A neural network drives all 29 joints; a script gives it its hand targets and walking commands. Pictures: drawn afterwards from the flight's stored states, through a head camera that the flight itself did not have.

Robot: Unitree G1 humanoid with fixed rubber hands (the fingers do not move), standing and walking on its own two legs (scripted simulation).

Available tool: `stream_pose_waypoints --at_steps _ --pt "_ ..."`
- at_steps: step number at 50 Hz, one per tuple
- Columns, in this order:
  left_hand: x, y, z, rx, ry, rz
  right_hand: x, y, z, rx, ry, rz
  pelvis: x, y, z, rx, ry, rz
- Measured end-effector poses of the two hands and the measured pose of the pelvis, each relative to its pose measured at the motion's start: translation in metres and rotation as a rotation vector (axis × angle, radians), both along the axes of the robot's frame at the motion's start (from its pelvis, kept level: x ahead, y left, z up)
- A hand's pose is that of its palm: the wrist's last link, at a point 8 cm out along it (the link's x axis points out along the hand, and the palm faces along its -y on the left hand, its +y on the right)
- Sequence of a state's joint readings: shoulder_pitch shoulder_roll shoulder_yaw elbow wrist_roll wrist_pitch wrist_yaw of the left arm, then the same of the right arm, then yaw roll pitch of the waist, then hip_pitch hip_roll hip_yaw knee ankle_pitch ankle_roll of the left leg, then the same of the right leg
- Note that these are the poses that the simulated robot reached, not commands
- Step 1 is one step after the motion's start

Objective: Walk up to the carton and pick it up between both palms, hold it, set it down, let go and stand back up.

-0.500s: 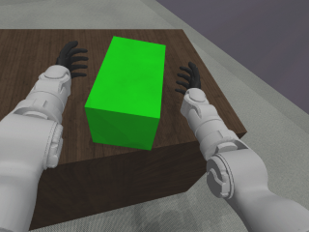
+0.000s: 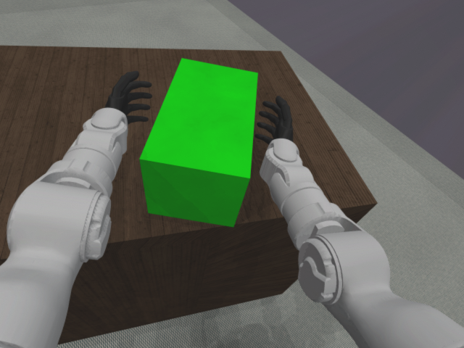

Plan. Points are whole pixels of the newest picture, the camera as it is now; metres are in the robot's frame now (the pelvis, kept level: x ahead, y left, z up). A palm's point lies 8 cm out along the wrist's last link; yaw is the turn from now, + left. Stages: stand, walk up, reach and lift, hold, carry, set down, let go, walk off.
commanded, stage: reach and lift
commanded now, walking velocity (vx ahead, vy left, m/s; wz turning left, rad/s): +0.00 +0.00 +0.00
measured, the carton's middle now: (206, 138) +0.51 -0.05 +0.06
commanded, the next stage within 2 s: none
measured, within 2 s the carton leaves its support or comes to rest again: neither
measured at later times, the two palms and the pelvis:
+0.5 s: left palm (132, 116) +0.50 +0.08 +0.13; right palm (278, 144) +0.42 -0.16 +0.12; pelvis +0.00 +0.00 +0.00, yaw +0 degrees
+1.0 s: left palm (132, 115) +0.51 +0.08 +0.12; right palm (275, 153) +0.41 -0.16 +0.10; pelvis +0.03 +0.01 +0.01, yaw +0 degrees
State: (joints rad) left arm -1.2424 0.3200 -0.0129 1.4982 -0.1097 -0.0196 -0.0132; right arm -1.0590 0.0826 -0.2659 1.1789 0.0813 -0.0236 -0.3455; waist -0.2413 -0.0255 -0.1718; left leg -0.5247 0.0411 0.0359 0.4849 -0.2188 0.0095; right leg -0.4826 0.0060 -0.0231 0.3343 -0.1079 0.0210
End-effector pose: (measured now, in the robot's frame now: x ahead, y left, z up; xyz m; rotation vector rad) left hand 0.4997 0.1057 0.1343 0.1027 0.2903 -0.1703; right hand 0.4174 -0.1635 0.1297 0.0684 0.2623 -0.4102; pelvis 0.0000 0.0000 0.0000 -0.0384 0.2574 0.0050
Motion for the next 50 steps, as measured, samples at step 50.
stream_pose_waypoints --at_steps 50 --pt "0.008 -0.022 -0.01 0.01 -0.042 -0.075 -0.004 0.002 -0.026 -0.054 -0.103 -0.022 0.029 0.009 0.011 0.013 -0.163 -0.01"
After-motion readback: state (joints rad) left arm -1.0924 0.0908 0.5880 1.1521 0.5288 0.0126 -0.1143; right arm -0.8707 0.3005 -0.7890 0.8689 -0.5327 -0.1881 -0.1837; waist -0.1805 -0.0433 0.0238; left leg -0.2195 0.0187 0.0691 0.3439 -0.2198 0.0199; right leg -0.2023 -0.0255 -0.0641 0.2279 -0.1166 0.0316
